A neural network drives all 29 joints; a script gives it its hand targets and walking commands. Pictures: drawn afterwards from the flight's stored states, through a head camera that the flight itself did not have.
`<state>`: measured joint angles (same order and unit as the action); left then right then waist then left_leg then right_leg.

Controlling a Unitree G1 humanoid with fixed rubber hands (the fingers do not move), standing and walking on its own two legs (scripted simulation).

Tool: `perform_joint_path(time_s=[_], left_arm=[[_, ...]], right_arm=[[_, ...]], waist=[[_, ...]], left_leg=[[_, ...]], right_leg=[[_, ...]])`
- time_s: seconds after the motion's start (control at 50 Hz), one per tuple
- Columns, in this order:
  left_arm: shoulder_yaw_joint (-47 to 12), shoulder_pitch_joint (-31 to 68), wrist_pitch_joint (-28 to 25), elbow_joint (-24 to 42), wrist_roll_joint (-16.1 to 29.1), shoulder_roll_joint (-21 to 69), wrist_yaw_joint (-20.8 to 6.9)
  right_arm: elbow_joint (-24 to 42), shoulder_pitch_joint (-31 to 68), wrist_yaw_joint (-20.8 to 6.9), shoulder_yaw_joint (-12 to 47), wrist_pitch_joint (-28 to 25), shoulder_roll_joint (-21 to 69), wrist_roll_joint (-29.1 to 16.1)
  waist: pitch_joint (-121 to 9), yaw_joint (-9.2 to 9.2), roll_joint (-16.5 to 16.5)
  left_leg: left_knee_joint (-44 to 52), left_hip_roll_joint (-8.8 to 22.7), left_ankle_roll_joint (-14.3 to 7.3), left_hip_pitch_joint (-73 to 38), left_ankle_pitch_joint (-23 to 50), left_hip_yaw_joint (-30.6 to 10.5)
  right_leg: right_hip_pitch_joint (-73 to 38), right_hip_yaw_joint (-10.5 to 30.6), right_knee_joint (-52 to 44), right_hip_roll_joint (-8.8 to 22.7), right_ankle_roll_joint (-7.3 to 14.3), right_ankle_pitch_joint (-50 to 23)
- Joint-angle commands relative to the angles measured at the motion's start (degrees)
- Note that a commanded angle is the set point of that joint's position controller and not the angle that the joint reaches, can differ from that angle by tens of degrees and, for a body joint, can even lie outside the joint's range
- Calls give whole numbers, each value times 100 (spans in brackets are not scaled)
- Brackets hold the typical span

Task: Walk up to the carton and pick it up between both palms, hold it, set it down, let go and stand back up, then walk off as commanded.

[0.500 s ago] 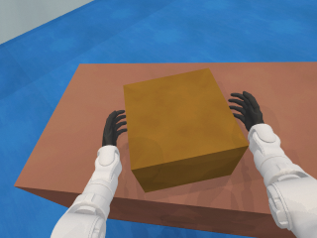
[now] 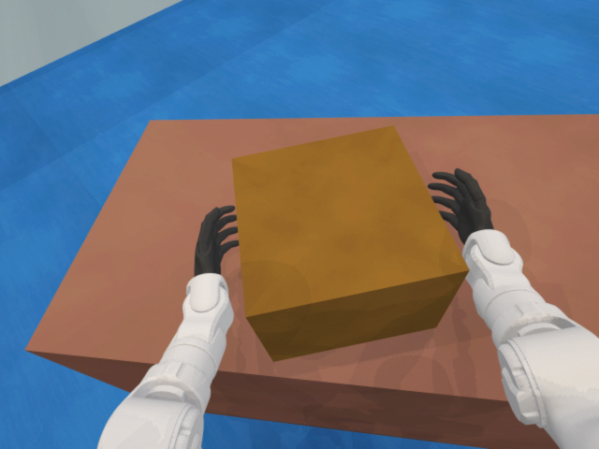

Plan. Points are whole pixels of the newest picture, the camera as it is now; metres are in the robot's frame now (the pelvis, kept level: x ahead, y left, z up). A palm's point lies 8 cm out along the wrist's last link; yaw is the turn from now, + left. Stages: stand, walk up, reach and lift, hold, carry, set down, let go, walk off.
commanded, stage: reach and lift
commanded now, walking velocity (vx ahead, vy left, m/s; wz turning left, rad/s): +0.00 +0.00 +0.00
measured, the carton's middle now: (333, 243) +0.43 +0.04 -0.03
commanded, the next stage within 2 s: none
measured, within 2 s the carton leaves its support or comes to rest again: leaves its support in 1.24 s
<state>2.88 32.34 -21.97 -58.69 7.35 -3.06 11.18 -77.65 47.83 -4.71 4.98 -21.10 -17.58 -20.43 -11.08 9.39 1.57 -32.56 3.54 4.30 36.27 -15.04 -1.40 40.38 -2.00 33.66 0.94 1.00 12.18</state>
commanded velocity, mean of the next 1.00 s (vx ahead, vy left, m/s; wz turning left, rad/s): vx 0.00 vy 0.00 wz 0.00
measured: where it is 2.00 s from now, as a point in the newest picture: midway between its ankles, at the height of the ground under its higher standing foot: outside the picture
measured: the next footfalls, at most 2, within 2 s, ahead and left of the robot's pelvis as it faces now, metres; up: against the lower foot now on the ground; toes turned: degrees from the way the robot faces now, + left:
none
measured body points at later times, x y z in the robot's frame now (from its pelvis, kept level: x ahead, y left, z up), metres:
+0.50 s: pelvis +0.00 +0.00 +0.00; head +0.08 -0.03 +0.44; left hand +0.36 +0.21 +0.02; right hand +0.46 -0.15 +0.03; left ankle -0.01 +0.17 -0.72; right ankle +0.03 -0.11 -0.72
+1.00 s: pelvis +0.01 +0.01 +0.00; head +0.07 -0.01 +0.45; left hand +0.36 +0.21 +0.02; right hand +0.45 -0.14 +0.03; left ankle -0.01 +0.17 -0.72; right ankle +0.03 -0.11 -0.72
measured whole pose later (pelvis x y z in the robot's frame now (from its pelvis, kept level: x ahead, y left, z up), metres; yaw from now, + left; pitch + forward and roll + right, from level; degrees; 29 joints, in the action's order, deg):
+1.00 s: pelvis +0.01 +0.01 +0.00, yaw +0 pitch +21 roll +0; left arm 9.2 32.5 -28.6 -64.8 7.4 0.5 12.0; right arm -81.8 47.6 -4.7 4.0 -26.2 -15.9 -7.1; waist -14.3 7.3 1.6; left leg -30.7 3.5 3.7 37.1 -14.2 -1.3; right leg 40.1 -2.0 29.5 0.9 0.2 10.1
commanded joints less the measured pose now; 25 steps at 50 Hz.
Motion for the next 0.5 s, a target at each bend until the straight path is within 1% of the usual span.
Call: perform_joint_path(time_s=[0.0,0.02,0.04,0.08,0.1,0.12,0.14,0.16,0.18,0.2,0.22,0.24,0.26,0.3,0.32,0.34,0.36,0.38,0.4,0.42,0.44,0.46,0.48], left_arm=[[59,2252,-127,18,149,460,-225],[124,2264,-145,-7,158,478,-245],[110,2189,-194,56,97,513,-258],[79,2262,-211,141,140,565,-253],[124,2290,-219,55,89,577,-246],[92,2279,-223,93,72,605,-241],[81,2201,-251,95,64,660,-248],[98,2237,-286,113,72,648,-253],[69,2350,-283,134,79,684,-256],[66,2353,-295,163,85,663,-252],[126,2260,-300,54,23,679,-248],[64,2273,-289,58,21,757,-255],[34,2288,-302,48,17,797,-247],[45,2295,-354,86,8,834,-249],[8,2327,-354,82,1,847,-246],[95,2281,-358,86,-37,854,-254],[68,2299,-390,169,-37,918,-256],[35,2320,-383,47,-39,926,-268],[35,2284,-385,39,-117,988,-283],[100,2217,-381,-73,-172,970,-287],[30,2297,-397,-33,-113,1026,-298],[19,2309,-440,-47,-130,1102,-341],[17,2337,-482,-14,-158,1142,-351]], right_arm=[[-98,2481,55,-122,-162,-132,780],[-84,2519,51,-77,-142,-38,801],[-90,2455,68,-100,-191,-37,819],[-36,2534,81,-165,-235,-18,869],[-9,2586,77,-199,-255,-7,906],[-1,2534,71,-221,-251,23,912],[43,2501,73,-172,-266,80,927],[110,2524,89,-237,-281,90,949],[7,2524,80,-245,-274,153,951],[100,2534,74,-268,-275,116,972],[-22,2443,68,-222,-241,208,993],[-19,2457,70,-296,-243,211,1021],[-7,2556,67,-319,-278,165,1015],[-49,2496,63,-296,-284,288,1042],[-107,2445,64,-333,-289,295,1033],[-59,2413,64,-339,-281,346,1085],[-43,2393,65,-347,-278,415,1114],[-148,2393,23,-290,-251,452,1107],[-108,2406,5,-335,-262,455,1116],[-147,2384,25,-388,-251,501,1173],[-140,2391,15,-396,-242,589,1216],[-87,2423,-12,-391,-259,672,1279],[-54,2398,-17,-370,-263,787,1293]], waist=[[-2375,-112,-709],[-2291,-63,-804],[-2393,-106,-716],[-2522,-133,-765],[-2601,-99,-716],[-2601,-105,-697],[-2516,-82,-749],[-2636,-147,-741],[-2605,-158,-649],[-2640,-139,-748],[-2564,-78,-741],[-2537,-131,-732],[-2564,-136,-683],[-2524,-91,-671],[-2518,-167,-594],[-2572,-109,-656],[-2565,-163,-695],[-2412,-96,-682],[-2369,-136,-609],[-2356,-121,-650],[-2361,-181,-700],[-2409,-149,-727],[-2441,-153,-760]], left_leg=[[-246,-281,-7,-223,1733,611],[-228,-290,-43,-112,1739,663],[-240,-288,-7,-160,1881,631],[-293,-287,1,-318,2041,614],[-264,-307,-5,-241,1984,636],[-261,-301,6,-261,1954,621],[-254,-304,-23,-243,1964,645],[-295,-309,-9,-226,2033,638],[-259,-303,-13,-228,1972,624],[-236,-296,-24,-206,1895,614],[-230,-304,-37,-206,1942,666],[-216,-301,-26,-228,1955,644],[-220,-302,6,-338,1995,621],[-266,-334,-30,-200,1935,632],[-225,-326,-14,-337,1958,621],[-229,-329,-30,-222,1963,652],[-229,-319,-13,-315,1991,644],[-194,-329,-35,-218,1833,655],[-180,-326,-24,-318,1857,649],[-155,-328,-41,-255,1837,642],[-158,-331,-56,-227,1730,645],[-169,-348,-71,-205,1804,672],[-166,-346,-79,-139,1706,673]], right_leg=[[-842,-18,-308,-463,108,-124],[-944,-22,-310,-438,86,-163],[-1012,-35,-297,-437,94,-329],[-902,-86,-291,-492,96,-406],[-868,-71,-323,-484,112,-331],[-885,-69,-336,-479,127,-290],[-892,-84,-322,-481,99,-340],[-946,-63,-339,-462,105,-394],[-896,-64,-343,-459,114,-338],[-953,-62,-364,-467,107,-332],[-953,-48,-388,-463,116,-310],[-885,-79,-377,-472,125,-344],[-799,-109,-379,-472,123,-302],[-781,-94,-318,-456,110,-251],[-757,-125,-370,-459,122,-279],[-908,-62,-411,-452,135,-281],[-892,-92,-404,-467,129,-330],[-837,-69,-442,-444,137,-116],[-831,-110,-438,-435,132,-168],[-843,-74,-468,-414,129,-130],[-838,-93,-445,-419,124,-91],[-939,-107,-417,-401,110,-204],[-1014,-56,-424,-387,101,-165]])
